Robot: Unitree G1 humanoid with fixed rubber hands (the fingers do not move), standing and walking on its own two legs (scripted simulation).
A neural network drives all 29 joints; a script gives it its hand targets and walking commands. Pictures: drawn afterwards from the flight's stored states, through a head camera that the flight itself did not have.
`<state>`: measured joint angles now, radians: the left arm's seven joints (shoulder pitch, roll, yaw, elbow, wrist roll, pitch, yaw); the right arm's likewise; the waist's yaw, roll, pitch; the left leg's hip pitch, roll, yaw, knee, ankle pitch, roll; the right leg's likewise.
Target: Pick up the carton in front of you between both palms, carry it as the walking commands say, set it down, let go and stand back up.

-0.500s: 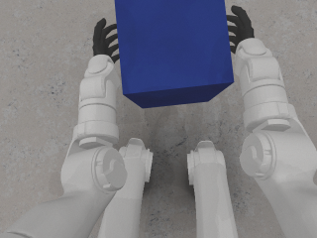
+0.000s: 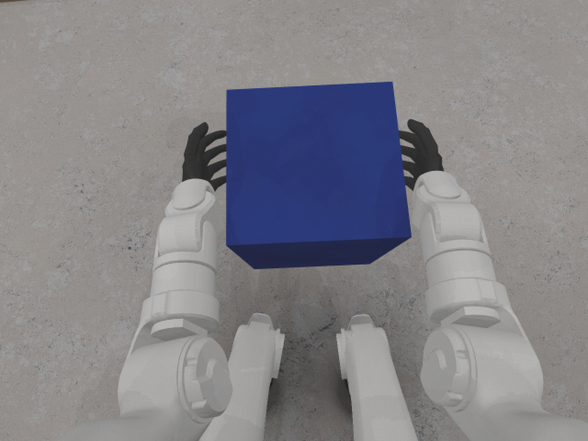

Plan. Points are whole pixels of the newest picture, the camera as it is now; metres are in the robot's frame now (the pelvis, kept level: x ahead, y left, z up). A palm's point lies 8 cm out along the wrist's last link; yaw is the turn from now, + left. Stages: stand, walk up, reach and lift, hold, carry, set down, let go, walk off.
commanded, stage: reach and lift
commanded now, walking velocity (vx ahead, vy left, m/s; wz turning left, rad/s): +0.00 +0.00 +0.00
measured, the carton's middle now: (310, 192) +0.47 +0.00 -0.12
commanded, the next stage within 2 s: hold in 1.90 s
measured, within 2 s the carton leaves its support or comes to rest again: neither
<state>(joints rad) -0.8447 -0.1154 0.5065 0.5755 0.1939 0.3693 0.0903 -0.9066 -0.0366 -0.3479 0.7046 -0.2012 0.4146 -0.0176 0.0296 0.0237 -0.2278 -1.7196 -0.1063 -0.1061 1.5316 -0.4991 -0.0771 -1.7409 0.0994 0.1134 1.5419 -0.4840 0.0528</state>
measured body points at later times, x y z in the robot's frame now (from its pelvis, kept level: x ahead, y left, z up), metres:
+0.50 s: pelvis +0.05 +0.01 +0.14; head +0.15 +0.00 +0.58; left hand +0.42 +0.15 +0.11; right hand +0.42 -0.15 +0.10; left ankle +0.09 +0.14 -0.53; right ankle +0.09 -0.13 -0.53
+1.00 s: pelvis +0.08 +0.01 +0.21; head +0.04 +0.01 +0.66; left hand +0.38 +0.16 +0.23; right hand +0.37 -0.15 +0.22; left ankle +0.09 +0.14 -0.53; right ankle +0.09 -0.13 -0.53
